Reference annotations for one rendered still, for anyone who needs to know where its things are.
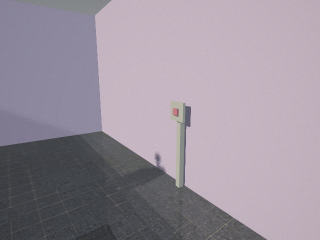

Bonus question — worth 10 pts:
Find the panel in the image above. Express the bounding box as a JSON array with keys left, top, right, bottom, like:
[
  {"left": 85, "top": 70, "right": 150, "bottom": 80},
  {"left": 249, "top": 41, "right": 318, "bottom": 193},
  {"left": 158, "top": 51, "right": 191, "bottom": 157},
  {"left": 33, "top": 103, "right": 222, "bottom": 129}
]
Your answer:
[{"left": 170, "top": 101, "right": 186, "bottom": 188}]

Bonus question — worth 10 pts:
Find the button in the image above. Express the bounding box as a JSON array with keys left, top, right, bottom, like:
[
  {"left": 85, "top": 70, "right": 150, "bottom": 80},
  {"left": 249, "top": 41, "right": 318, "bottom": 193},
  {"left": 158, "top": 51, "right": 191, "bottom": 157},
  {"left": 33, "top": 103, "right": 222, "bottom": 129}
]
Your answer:
[{"left": 172, "top": 108, "right": 179, "bottom": 116}]

